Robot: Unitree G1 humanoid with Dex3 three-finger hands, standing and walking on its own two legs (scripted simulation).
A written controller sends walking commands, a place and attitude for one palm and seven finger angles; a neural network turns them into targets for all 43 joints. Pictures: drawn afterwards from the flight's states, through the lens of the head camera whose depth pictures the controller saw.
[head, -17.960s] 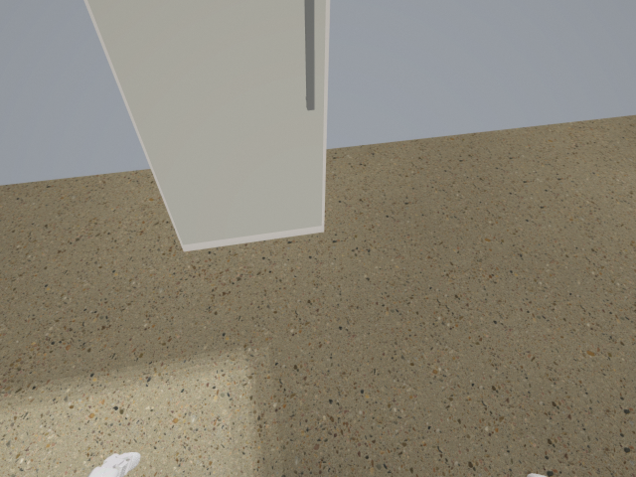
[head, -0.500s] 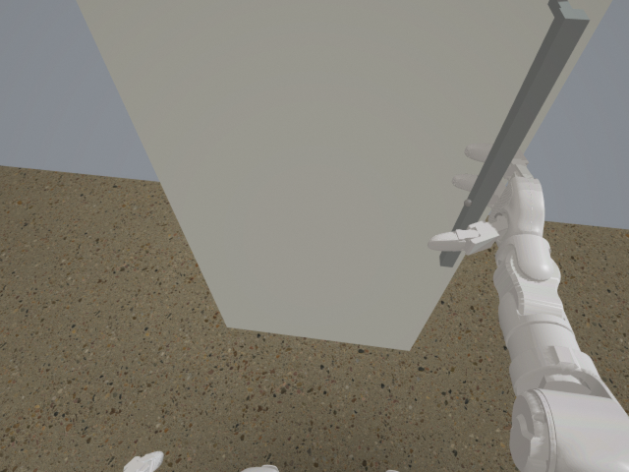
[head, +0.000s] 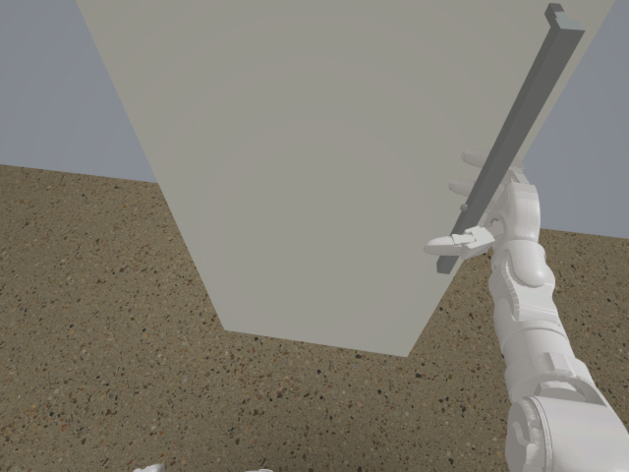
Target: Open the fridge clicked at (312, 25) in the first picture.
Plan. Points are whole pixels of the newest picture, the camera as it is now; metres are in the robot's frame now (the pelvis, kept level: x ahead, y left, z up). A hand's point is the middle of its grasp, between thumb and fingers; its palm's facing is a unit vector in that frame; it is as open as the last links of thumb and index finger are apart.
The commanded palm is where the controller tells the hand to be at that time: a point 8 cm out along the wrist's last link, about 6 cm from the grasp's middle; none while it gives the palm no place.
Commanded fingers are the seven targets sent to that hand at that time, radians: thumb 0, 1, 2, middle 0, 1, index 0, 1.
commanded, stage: grip the handle and tug to test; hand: right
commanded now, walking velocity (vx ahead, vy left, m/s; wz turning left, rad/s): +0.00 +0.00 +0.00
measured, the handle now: (483, 175) +0.49 -0.16 +0.12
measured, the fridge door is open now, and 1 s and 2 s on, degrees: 0 0 3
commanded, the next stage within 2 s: pull the door a little, standing still in 1.40 s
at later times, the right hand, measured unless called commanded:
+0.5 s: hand (466, 210) +0.44 -0.13 +0.10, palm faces +0.03 +1.00 +0.01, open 8.2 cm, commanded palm +0.41 -0.18 +0.10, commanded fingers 0.00 -0.76 -0.84 0.44 1.38 0.44 1.38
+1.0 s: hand (467, 209) +0.44 -0.13 +0.10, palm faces +0.02 +1.00 +0.01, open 5.5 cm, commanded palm +0.41 -0.18 +0.10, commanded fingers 0.00 -0.90 -0.90 0.45 1.40 0.45 1.40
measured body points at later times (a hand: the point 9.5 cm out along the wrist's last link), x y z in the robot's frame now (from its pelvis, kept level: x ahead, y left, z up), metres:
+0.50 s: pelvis +0.00 +0.00 +0.00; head +0.05 +0.00 +0.45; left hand +0.07 +0.26 -0.12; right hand +0.43 -0.19 +0.11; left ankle -0.01 +0.11 -0.71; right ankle +0.02 -0.11 -0.71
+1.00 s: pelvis +0.00 +0.00 +0.00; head +0.05 +0.00 +0.45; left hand +0.07 +0.26 -0.12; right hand +0.43 -0.19 +0.10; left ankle -0.01 +0.11 -0.71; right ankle +0.02 -0.11 -0.71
